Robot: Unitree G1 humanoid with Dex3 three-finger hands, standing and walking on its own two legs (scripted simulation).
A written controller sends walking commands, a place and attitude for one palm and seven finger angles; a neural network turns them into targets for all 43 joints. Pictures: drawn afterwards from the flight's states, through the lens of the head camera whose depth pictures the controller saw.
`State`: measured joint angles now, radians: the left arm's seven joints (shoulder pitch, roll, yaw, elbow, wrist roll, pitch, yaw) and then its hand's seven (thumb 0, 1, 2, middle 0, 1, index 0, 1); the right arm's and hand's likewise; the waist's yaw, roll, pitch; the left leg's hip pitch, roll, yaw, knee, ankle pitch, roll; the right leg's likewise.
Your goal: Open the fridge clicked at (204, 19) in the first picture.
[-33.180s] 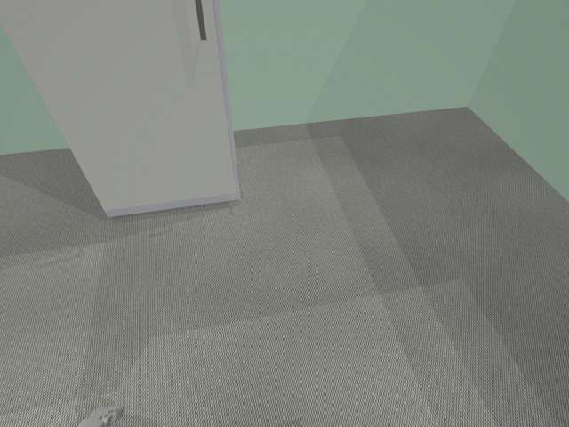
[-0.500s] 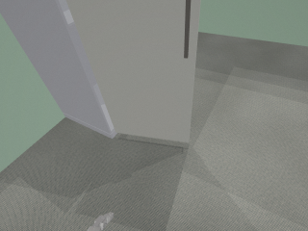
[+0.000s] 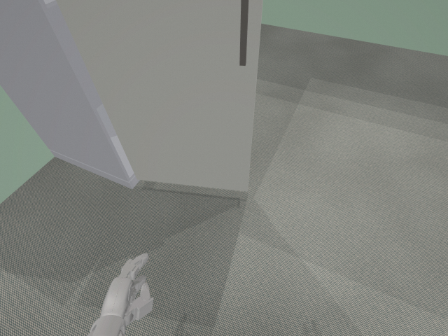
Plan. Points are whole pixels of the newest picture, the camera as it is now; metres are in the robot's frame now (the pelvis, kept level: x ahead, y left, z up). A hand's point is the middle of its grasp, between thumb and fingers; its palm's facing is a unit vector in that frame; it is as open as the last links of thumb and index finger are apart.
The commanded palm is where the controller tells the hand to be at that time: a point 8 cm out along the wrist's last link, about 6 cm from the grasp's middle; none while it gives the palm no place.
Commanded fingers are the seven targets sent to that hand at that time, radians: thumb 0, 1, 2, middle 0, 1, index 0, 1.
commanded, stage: stop stepping back and stand still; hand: right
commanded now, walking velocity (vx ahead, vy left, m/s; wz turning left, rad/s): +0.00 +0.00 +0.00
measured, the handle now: (245, 15) +0.83 +0.01 +0.18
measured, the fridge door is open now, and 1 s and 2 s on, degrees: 73 73 73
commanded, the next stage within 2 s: let the arm hang, fingers relaxed in 0.44 s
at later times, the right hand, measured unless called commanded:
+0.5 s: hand out of the picture +0.25 -0.27 +0.19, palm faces +0.34 +0.79 -0.51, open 7.4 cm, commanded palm +0.19 -0.32 +0.19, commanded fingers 0.00 -0.90 -0.90 0.20 0.30 0.20 0.30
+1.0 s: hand out of the picture -0.03 -0.22 -0.17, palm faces +0.00 +0.99 -0.16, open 7.1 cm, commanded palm none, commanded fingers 0.00 -0.90 -0.90 0.20 0.30 0.20 0.30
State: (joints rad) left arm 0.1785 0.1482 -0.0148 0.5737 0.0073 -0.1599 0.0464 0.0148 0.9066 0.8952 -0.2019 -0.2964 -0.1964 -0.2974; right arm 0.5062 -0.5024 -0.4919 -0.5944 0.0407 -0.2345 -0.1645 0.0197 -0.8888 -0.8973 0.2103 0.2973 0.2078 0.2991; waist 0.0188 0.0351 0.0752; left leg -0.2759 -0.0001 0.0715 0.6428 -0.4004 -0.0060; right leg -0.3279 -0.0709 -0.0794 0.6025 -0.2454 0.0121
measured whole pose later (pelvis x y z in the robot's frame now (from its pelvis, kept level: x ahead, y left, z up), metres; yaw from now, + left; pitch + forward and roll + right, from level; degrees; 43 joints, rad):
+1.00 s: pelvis -0.01 -0.04 +0.01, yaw -1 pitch +0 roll +1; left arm 0.29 0.22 -0.01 1.00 0.03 0.05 0.01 0.01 0.91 0.89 -0.20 -0.30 -0.20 -0.30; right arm 0.35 -0.21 0.01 1.02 -0.02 0.04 0.01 0.01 -0.97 -0.90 0.21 0.30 0.20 0.30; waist 0.00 0.03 0.05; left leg -0.24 0.03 0.08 0.48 -0.23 -0.01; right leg -0.33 -0.01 -0.04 0.52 -0.19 -0.04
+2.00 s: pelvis +0.03 -0.03 +0.02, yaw +0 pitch +0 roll +0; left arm 0.08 0.34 0.00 1.12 0.02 0.00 0.00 0.01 0.91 0.89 -0.20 -0.30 -0.20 -0.30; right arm 0.11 -0.33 0.00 1.14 -0.01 -0.02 0.01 0.01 -0.91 -0.90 0.20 0.30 0.20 0.30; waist 0.00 -0.01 0.05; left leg -0.10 0.03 0.06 0.32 -0.20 -0.01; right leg -0.17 0.00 -0.05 0.32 -0.15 -0.02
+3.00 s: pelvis +0.05 +0.00 +0.02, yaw +1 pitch -1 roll +0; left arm 0.11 0.32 0.00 1.13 0.02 0.00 0.01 0.01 0.91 0.89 -0.21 -0.30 -0.20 -0.30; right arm 0.12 -0.31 0.00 1.14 -0.01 -0.02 0.00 0.01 -0.91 -0.90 0.20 0.30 0.20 0.30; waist 0.01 -0.01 0.05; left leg -0.05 -0.01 0.06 0.28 -0.21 0.02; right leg -0.11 -0.03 -0.06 0.30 -0.17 0.01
